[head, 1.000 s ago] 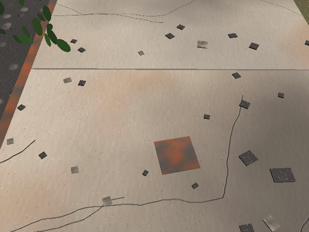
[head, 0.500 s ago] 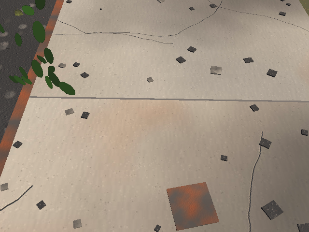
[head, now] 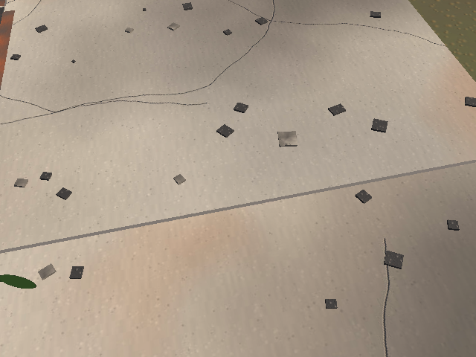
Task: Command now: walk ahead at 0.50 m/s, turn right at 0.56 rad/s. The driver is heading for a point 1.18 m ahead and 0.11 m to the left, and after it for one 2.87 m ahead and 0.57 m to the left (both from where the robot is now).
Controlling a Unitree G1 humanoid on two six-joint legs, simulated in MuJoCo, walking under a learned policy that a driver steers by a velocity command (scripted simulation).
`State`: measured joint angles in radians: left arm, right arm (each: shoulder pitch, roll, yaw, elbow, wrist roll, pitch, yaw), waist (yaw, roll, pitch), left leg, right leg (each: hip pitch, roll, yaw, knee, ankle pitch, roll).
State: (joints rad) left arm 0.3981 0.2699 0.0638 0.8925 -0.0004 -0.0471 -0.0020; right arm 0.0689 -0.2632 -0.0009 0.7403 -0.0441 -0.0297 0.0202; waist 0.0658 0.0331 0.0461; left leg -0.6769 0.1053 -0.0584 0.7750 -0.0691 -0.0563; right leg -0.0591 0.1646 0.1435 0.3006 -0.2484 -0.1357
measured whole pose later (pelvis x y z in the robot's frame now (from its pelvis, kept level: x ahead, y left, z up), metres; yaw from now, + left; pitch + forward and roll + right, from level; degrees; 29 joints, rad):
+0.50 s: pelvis +0.27 +0.04 +0.00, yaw -7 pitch +1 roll +1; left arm 0.12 0.26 0.02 0.78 0.04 -0.03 -0.04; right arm 0.45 -0.23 -0.03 0.93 -0.01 -0.08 0.01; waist -0.06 -0.05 0.02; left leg -0.06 -0.07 0.03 0.24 -0.21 0.06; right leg -0.60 -0.06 0.02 0.79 -0.14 -0.01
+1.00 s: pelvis +0.51 -0.01 +0.00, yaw +8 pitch +1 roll -1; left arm 0.40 0.24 0.04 0.90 0.02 -0.10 0.01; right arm 0.15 -0.27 -0.07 0.80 -0.03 0.01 0.06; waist 0.04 0.05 0.02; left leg -0.67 0.08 0.01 0.91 -0.08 0.03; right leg -0.02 0.01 -0.22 0.25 -0.25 -0.04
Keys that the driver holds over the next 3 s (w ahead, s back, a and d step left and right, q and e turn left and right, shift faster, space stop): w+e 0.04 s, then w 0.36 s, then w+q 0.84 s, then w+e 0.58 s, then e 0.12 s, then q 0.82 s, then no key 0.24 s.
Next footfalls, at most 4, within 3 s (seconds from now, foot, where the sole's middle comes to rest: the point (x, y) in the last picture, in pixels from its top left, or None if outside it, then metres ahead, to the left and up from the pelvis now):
0.16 left None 0.27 0.13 -0.78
0.66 right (310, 346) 0.49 -0.10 -0.78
1.18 left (228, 263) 0.73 0.14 -0.78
1.76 right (253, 179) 1.06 0.08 -0.78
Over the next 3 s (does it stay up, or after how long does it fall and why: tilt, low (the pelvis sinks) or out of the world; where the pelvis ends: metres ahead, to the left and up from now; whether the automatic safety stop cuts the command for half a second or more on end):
stays up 1.15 0.10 0.00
